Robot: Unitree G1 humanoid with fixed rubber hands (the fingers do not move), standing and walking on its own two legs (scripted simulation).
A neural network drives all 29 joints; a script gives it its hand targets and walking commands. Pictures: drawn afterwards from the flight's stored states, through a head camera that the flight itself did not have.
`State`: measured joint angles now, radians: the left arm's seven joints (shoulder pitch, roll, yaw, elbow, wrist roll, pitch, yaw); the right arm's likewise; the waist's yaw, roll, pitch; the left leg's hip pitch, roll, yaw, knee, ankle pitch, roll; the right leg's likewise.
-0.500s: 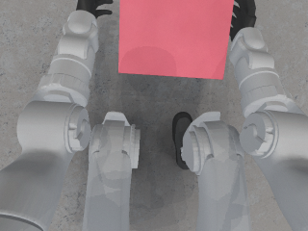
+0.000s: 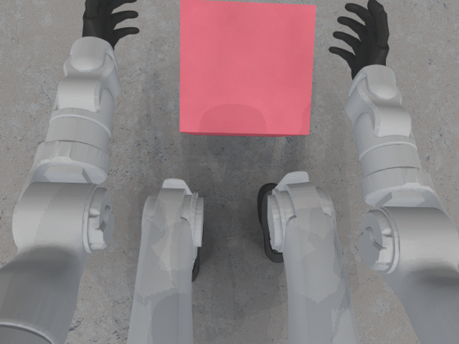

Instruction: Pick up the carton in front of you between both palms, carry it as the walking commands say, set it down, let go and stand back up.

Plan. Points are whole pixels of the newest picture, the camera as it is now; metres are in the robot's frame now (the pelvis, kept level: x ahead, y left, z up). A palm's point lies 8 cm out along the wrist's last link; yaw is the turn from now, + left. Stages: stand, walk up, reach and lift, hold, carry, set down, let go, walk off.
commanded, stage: set down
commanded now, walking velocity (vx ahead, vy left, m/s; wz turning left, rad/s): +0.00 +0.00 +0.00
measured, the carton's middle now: (240, 85) +0.49 -0.03 -0.29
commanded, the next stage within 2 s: let go in 0.74 s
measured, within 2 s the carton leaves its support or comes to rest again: neither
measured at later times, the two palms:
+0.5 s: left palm out of the picture +0.53 +0.19 +0.02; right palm out of the picture +0.49 -0.21 +0.02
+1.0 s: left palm out of the picture +0.48 +0.20 +0.15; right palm out of the picture +0.44 -0.21 +0.15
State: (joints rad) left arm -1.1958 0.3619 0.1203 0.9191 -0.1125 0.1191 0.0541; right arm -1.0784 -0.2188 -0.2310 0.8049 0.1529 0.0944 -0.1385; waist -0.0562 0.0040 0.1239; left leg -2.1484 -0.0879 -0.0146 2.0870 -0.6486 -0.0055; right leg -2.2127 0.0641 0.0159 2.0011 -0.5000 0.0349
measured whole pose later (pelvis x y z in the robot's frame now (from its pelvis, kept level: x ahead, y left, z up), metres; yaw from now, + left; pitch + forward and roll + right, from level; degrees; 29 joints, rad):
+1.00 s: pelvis +0.06 -0.01 +0.27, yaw +1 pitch +40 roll +1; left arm -0.70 0.22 0.24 0.76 0.09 0.08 -0.01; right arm -0.58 -0.14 -0.23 0.64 -0.07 0.08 0.00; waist -0.04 0.00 -0.11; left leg -1.33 -0.07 -0.06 1.01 -0.38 -0.01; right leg -1.38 0.04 0.04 0.97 -0.29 0.00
